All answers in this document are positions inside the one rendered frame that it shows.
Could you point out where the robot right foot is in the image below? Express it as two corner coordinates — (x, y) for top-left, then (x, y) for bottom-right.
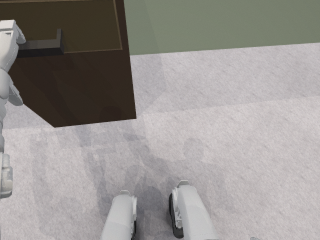
(169, 193), (184, 239)

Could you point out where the left robot forearm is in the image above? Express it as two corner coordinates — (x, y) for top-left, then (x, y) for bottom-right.
(0, 68), (10, 154)

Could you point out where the handle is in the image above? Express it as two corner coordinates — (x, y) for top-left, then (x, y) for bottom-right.
(16, 28), (65, 58)

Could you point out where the right robot thigh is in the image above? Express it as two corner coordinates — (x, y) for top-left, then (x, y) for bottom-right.
(172, 184), (220, 240)

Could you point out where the cabinet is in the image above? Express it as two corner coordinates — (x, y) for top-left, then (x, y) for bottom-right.
(0, 0), (137, 128)

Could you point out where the drawer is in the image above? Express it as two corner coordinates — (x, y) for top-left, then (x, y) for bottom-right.
(0, 0), (121, 52)

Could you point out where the robot left upper arm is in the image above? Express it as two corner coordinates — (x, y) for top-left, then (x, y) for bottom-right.
(0, 152), (13, 240)

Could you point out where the robot left hand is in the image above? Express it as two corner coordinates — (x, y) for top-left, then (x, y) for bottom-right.
(0, 20), (26, 106)

